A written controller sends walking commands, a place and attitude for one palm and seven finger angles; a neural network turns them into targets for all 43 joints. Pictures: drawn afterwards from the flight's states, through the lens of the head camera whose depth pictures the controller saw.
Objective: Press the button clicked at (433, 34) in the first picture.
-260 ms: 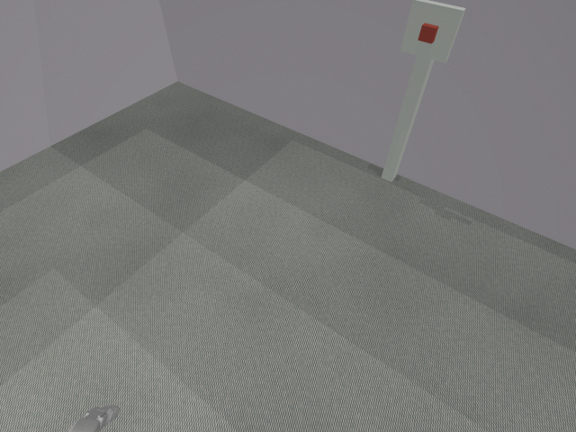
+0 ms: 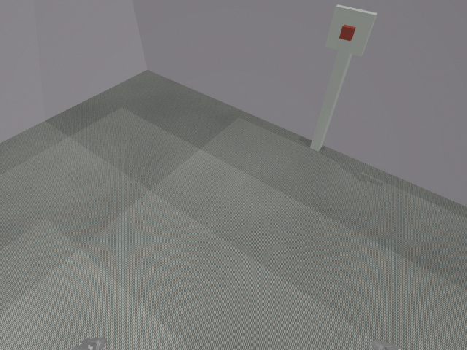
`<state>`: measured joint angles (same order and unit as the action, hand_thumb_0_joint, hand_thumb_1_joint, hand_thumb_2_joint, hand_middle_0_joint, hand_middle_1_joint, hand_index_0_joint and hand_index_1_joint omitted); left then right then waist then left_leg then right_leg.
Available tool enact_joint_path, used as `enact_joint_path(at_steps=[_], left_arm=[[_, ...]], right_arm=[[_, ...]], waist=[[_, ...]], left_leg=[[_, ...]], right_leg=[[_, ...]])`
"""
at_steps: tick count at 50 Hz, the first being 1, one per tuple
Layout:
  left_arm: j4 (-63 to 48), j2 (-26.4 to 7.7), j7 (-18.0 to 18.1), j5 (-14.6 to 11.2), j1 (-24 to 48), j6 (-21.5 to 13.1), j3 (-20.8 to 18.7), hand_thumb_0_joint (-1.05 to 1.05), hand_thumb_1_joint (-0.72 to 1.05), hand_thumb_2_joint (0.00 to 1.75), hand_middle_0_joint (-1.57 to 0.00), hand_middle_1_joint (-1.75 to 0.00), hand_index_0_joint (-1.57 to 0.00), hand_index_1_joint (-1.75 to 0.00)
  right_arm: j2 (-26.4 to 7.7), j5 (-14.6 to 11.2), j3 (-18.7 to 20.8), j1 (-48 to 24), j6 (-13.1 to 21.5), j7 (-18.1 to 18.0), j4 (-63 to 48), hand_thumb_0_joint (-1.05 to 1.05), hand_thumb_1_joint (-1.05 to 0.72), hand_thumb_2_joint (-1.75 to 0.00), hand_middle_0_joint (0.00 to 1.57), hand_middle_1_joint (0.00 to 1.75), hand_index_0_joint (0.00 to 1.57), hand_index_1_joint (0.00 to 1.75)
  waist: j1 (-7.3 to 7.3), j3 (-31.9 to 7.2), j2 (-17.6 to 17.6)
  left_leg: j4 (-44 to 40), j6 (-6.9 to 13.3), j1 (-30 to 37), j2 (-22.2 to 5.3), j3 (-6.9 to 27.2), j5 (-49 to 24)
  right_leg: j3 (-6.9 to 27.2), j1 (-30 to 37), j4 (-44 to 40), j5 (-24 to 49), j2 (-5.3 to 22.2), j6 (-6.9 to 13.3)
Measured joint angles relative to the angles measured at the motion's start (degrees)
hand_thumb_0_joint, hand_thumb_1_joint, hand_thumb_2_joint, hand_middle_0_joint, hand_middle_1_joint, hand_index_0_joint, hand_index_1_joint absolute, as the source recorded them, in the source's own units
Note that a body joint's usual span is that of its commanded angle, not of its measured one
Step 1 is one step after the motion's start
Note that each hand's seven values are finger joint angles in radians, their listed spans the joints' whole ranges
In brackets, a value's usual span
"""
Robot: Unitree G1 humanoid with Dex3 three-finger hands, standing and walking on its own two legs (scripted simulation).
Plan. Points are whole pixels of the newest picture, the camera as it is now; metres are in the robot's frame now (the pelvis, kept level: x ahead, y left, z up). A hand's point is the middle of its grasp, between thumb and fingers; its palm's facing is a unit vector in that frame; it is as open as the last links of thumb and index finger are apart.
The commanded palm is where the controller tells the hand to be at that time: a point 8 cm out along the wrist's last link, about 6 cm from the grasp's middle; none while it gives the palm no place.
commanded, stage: stand and wait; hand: left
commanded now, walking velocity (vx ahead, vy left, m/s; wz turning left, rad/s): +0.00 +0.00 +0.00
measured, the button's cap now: (347, 32) +1.43 -0.44 -0.02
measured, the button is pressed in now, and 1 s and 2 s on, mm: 0 0 0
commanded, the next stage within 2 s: look at it before walking up in 0.72 s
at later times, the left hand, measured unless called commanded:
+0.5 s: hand out of the picture +0.05 +0.24 -0.15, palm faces -0.02 -0.94 -0.34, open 7.4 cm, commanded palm none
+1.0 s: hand out of the picture +0.05 +0.24 -0.15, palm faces -0.02 -0.94 -0.33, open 7.4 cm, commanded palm none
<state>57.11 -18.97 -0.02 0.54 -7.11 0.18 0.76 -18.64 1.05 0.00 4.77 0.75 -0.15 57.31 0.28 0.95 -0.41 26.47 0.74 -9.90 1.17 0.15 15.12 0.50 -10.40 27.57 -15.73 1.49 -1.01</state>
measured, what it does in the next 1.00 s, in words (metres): stands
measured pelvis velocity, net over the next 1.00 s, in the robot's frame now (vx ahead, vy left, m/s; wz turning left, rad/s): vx -0.02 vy -0.01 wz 0.00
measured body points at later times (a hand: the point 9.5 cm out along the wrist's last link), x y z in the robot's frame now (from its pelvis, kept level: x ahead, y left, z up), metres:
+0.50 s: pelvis -0.02 -0.01 +0.00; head -0.02 -0.01 +0.45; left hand +0.05 +0.29 -0.12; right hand +0.05 -0.31 -0.13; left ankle -0.01 +0.11 -0.74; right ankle -0.01 -0.13 -0.74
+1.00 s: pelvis -0.02 -0.01 +0.01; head -0.02 -0.01 +0.46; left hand +0.05 +0.28 -0.13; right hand +0.05 -0.31 -0.13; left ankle -0.01 +0.11 -0.74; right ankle -0.01 -0.13 -0.74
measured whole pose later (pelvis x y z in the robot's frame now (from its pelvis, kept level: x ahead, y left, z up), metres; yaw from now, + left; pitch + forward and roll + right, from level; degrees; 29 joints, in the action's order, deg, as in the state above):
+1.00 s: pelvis -0.02 -0.01 +0.01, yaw +0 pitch -2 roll +0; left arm 62.6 -19.5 -0.2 0.5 -8.0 -0.3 0.4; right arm -19.5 0.6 0.1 7.6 0.8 -0.1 64.3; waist -0.1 1.9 -0.3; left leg 21.7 -0.3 -9.1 0.1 0.7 10.7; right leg -0.1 -9.4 22.6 -11.2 0.4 -0.1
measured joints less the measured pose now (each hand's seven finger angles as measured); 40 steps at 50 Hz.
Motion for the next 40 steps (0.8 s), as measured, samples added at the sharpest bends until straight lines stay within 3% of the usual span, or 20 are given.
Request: enact_joint_path(at_steps=[40], left_arm=[[5.2,-0.6,-0.3,0.0,-0.9,-0.3,-0.4,0.01,0.90,0.90,-0.21,-0.30,-0.20,-0.30]], right_arm=[[-0.8,-0.4,0.2,3.3,-0.1,0.2,6.8,0.01,-0.90,-0.89,0.21,0.30,0.20,0.30]], waist=[[-0.50,0.9,0.1]], left_leg=[[-4.3,-1.1,0.3,-1.1,0.5,-4.5]], right_leg=[[-0.5,0.4,-4.5,4.6,-1.1,0.9]])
